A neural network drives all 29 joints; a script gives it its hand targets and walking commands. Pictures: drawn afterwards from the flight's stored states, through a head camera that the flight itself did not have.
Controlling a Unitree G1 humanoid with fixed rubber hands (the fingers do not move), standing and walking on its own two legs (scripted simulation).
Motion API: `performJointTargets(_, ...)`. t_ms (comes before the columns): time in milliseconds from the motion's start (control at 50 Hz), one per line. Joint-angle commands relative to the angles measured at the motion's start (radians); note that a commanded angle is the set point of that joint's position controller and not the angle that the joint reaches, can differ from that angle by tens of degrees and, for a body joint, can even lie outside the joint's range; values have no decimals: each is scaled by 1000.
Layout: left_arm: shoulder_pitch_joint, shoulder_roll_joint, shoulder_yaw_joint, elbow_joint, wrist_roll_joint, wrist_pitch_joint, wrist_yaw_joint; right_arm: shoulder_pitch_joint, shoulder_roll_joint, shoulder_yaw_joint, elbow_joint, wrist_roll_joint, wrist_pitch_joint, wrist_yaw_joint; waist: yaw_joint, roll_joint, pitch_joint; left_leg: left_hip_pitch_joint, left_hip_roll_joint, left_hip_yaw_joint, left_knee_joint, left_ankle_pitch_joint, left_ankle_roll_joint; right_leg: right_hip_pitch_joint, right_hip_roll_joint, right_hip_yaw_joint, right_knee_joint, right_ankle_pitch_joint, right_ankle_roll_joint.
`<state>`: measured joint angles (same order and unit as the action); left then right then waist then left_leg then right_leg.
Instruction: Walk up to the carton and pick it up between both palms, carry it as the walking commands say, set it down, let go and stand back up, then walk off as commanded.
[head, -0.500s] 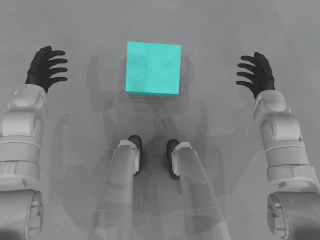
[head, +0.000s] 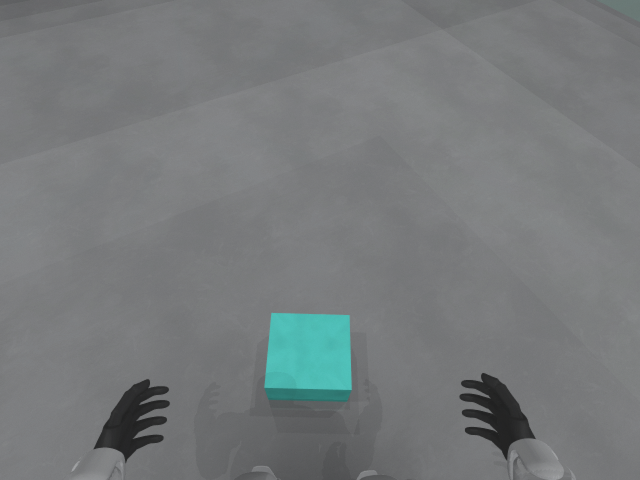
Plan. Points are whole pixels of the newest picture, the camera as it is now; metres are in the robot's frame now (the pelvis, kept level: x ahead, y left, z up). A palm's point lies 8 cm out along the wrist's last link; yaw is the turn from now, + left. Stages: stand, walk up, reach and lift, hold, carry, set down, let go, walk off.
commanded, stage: let go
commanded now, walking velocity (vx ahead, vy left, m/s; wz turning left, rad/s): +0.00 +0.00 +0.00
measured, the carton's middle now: (309, 357) +0.48 +0.01 -0.68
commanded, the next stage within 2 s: stand in 0.48 s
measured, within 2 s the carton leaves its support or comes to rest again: neither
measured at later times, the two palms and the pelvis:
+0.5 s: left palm (113, 447) +0.18 +0.24 -0.05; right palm (530, 440) +0.18 -0.25 -0.05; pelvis +0.03 -0.01 +0.02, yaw +0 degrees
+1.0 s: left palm out of the picture +0.15 +0.25 -0.06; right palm (549, 479) +0.14 -0.26 -0.06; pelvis +0.02 +0.00 +0.02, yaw +0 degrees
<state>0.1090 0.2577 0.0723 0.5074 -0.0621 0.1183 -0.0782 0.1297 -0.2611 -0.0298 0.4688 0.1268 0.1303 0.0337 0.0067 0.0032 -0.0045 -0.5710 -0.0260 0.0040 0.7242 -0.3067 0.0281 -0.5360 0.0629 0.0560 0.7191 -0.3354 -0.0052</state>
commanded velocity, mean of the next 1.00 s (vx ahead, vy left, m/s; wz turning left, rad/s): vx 0.00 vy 0.00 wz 0.00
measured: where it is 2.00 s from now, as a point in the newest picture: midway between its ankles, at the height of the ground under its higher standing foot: outside the picture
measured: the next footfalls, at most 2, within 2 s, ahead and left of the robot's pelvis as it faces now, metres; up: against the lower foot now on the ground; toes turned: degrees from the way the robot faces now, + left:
none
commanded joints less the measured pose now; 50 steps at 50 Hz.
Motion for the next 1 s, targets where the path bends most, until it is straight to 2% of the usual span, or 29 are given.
performJointTargets(0,26,34,-11,-353,44,-116,6,-27,-55,-20,-279,-139,-126,26,-27,-15,-262,593,15,-56,-195,310,-47,172,-43,-36,-244,186,5)
performJointTargets(60,21,44,-20,-371,39,-124,6,-13,-53,-16,-291,-141,-133,34,-24,-6,-159,582,6,-53,-230,264,-44,189,-48,-28,-285,160,-2)
performJointTargets(160,10,72,-25,-313,40,-80,0,24,-55,-24,-206,-153,-90,46,-4,24,-17,571,7,-42,-279,116,-54,184,-58,-23,-337,43,-17)
performJointTargets(260,54,57,-9,-235,58,-41,-3,47,-63,-42,-172,-150,-63,47,-8,36,28,610,1,-36,-273,132,-59,209,-63,-15,-349,57,-19)
performJointTargets(280,65,56,-6,-227,61,-34,-2,55,-69,-44,-172,-149,-55,48,-8,22,33,619,7,-40,-276,144,-55,209,-57,-19,-342,71,-17)
performJointTargets(300,49,55,-6,-222,67,-29,-3,54,-75,-52,-174,-150,-51,47,-10,36,38,617,1,-32,-269,141,-56,218,-57,-15,-349,72,-18)
performJointTargets(320,60,53,-8,-208,66,-23,-4,52,-68,-45,-168,-149,-46,44,-9,11,57,616,2,-34,-268,152,-55,214,-55,-18,-347,79,-12)
performJointTargets(340,58,51,-8,-203,67,-19,-6,51,-73,-54,-181,-153,-44,43,-18,-13,45,623,3,-31,-261,163,-54,218,-54,-15,-345,96,-7)
performJointTargets(360,50,49,-8,-206,69,-16,-5,59,-75,-52,-175,-148,-41,43,-19,2,46,621,2,-32,-262,173,-53,228,-50,-14,-342,114,-7)
performJointTargets(400,59,50,-6,-208,69,-15,-6,52,-82,-57,-195,-153,-37,39,-21,-29,25,629,5,-38,-256,195,-46,249,-47,-14,-333,145,1)
performJointTargets(440,59,60,3,-228,75,-21,-3,44,-87,-59,-220,-161,-35,36,-11,-42,-1,631,-2,-40,-248,244,-40,273,-43,-13,-323,199,7)
performJointTargets(460,24,214,32,-73,105,-66,51,79,-204,-70,7,-162,-89,-14,-29,-20,-294,547,98,-62,-190,458,-22,368,-80,24,-200,423,11)
performJointTargets(480,66,212,25,-65,106,-88,70,64,-215,-63,6,-169,-112,-30,-9,-12,-308,505,87,-66,-185,451,-15,406,-87,38,-197,473,11)
performJointTargets(500,74,220,30,-41,106,-103,76,61,-200,-58,18,-161,-122,-35,-2,-45,-326,478,88,-78,-187,467,-17,446,-95,36,-185,520,5)
performJointTargets(520,83,218,33,-25,106,-110,81,53,-189,-52,25,-164,-128,-39,3,-43,-317,463,88,-75,-194,459,-17,443,-101,43,-190,532,3)
performJointTargets(560,80,216,32,-13,106,-117,82,44,-198,-53,47,-172,-136,-42,4,-25,-279,444,83,-74,-203,419,-17,418,-105,54,-212,496,-2)
performJointTargets(660,95,217,39,28,108,-133,90,68,-198,-52,109,-182,-156,-47,2,-26,-221,432,96,-99,-223,374,-3,362,-107,72,-225,403,-14)
performJointTargets(680,98,212,37,31,111,-139,91,55,-212,-58,114,-185,-159,-49,4,-3,-209,425,100,-99,-225,356,0,352,-108,76,-233,380,-16)
performJointTargets(700,94,217,39,38,111,-140,90,52,-206,-56,120,-185,-163,-49,1,-10,-207,419,100,-106,-235,334,-1,349,-105,75,-234,353,-16)
performJointTargets(740,97,222,41,48,115,-147,91,53,-212,-59,129,-187,-171,-52,-1,10,-183,404,106,-117,-252,277,3,334,-108,83,-244,290,-22)
performJointTargets(760,102,225,41,55,115,-149,91,50,-215,-58,139,-190,-174,-51,5,-6,-171,401,106,-118,-252,257,5,320,-107,87,-252,267,-23)
performJointTargets(820,92,222,42,59,119,-160,88,44,-226,-63,148,-189,-186,-51,0,-2,-139,373,112,-132,-271,189,9,299,-107,90,-266,204,-25)
performJointTargets(900,101,225,41,72,118,-170,85,49,-227,-61,160,-195,-197,-49,-3,24,-113,351,117,-147,-291,123,14,280,-111,102,-272,139,-29)
performJointTargets(920,102,230,43,77,120,-171,86,44,-225,-60,165,-193,-199,-47,-1,6,-112,349,122,-154,-294,116,16,280,-106,95,-272,138,-29)
performJointTargets(940,110,224,42,79,118,-172,85,43,-229,-60,167,-194,-202,-47,5,15,-113,348,123,-155,-295,104,18,283,-106,99,-270,132,-31)
performJointTargets(980,119,231,41,88,118,-175,85,44,-233,-62,171,-193,-201,-47,0,-1,-106,342,118,-151,-292,89,18,276,-109,104,-281,122,-31)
